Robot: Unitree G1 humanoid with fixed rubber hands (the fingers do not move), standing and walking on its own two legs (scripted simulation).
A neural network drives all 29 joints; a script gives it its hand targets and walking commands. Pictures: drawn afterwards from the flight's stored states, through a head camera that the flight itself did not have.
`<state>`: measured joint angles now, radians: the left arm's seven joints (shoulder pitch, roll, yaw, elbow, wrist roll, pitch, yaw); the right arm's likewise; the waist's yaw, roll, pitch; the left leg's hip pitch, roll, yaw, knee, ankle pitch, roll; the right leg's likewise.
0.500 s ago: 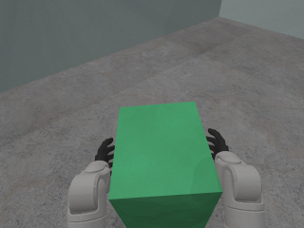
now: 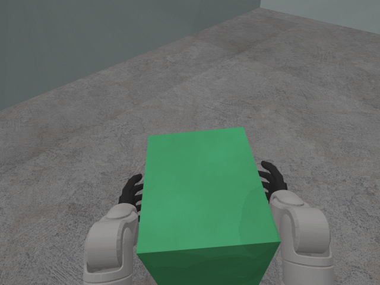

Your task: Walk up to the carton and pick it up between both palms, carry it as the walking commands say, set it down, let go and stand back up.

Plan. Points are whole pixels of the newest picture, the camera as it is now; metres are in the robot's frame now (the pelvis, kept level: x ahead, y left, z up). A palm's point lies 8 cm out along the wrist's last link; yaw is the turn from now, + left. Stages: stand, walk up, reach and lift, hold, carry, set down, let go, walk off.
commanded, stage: carry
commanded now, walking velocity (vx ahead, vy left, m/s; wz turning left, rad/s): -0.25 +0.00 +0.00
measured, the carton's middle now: (203, 219) +0.28 -0.01 +0.01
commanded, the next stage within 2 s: none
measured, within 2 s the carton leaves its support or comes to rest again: neither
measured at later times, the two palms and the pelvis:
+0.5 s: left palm out of the picture +0.08 +0.16 +0.07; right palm out of the picture +0.11 -0.12 +0.07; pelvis -0.18 +0.00 -0.02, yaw +1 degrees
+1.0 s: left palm out of the picture -0.15 +0.21 +0.07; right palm out of the picture -0.10 -0.07 +0.09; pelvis -0.39 +0.04 +0.00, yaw +3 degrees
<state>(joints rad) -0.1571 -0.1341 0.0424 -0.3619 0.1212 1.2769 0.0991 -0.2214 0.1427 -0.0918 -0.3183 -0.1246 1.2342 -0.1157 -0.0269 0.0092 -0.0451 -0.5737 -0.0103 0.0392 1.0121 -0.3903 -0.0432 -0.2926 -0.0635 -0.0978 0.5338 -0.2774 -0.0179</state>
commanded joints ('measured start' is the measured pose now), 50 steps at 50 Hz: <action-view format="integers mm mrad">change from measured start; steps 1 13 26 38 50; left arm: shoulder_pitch -519 -610 -494 -404 -633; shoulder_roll -922 -998 -953 -894 -959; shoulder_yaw -605 -713 -662 -586 -728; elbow -96 -155 -87 -56 -175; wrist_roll -403 -459 -464 -358 -498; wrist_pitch -50 -76 -57 -44 -63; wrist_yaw -240 -248 -280 -237 -248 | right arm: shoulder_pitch -435 -407 -378 -400 -358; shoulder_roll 993 1049 990 965 992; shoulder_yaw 728 693 681 730 626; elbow -50 -66 -58 -17 -30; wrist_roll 463 432 380 459 406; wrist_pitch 0 -37 -23 16 -33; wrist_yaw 260 266 240 249 248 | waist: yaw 21 15 36 49 38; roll -193 235 -205 -237 152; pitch -309 -358 -333 -357 -287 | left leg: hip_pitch -36 391 3 164 424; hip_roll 15 393 14 -13 266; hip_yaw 11 -212 -104 29 -103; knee -22 -542 202 -309 -606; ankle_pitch -113 938 -234 -122 620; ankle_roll -17 246 20 26 170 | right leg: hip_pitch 248 -261 79 147 -352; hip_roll -222 21 -369 -240 54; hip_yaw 97 59 343 274 82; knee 3 590 -163 -230 626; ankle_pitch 1000 -332 722 186 -152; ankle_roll -115 15 -210 -124 62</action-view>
